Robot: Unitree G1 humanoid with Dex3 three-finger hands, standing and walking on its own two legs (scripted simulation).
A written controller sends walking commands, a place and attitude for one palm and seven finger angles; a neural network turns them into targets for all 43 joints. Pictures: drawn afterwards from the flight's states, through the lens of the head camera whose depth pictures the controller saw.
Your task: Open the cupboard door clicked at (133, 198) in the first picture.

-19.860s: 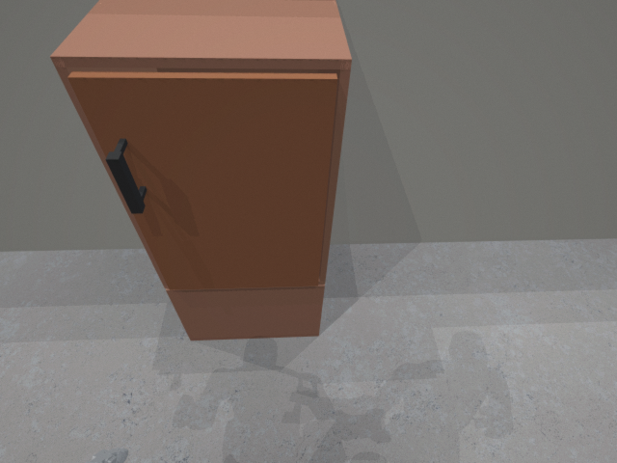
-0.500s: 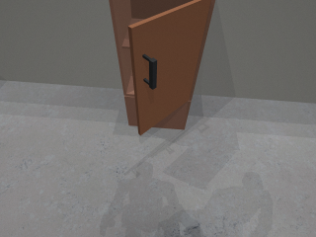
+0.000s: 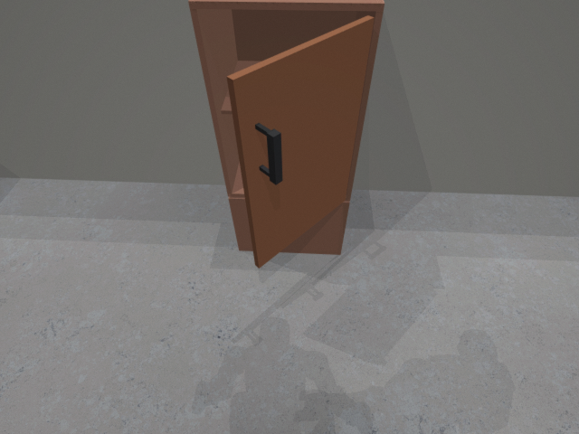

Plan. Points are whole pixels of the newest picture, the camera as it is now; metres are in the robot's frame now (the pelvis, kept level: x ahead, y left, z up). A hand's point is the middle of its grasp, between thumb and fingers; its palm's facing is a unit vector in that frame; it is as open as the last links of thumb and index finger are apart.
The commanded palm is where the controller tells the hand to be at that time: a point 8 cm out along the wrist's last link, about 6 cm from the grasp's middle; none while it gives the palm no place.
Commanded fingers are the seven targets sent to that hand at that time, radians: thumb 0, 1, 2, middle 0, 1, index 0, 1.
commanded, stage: let the arm hang, fingers relaxed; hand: left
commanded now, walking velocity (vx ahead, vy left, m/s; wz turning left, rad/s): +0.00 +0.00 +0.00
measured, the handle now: (268, 154) +0.64 +0.08 +0.01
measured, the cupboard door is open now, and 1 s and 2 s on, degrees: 48 48 48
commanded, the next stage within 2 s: look to check the result in 0.12 s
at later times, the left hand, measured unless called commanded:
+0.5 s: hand out of the picture +0.08 +0.23 -0.16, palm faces -0.01 -0.95 -0.32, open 7.4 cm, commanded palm none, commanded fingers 0.00 0.90 0.90 -0.20 -0.30 -0.20 -0.30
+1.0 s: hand out of the picture +0.12 +0.22 -0.17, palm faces -0.05 -0.95 -0.30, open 7.4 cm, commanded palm none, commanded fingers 0.00 0.90 0.90 -0.20 -0.30 -0.20 -0.30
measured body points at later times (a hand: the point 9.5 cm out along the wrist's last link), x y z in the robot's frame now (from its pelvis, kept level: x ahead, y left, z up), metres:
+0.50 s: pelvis +0.03 +0.00 +0.00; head +0.05 -0.01 +0.45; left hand +0.09 +0.28 -0.14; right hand +0.08 -0.28 -0.15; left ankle +0.01 +0.11 -0.75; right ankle +0.03 -0.10 -0.75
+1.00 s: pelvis +0.04 +0.00 +0.00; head +0.07 -0.01 +0.45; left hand +0.12 +0.27 -0.15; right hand +0.09 -0.27 -0.15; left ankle +0.01 +0.11 -0.75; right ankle +0.04 -0.10 -0.75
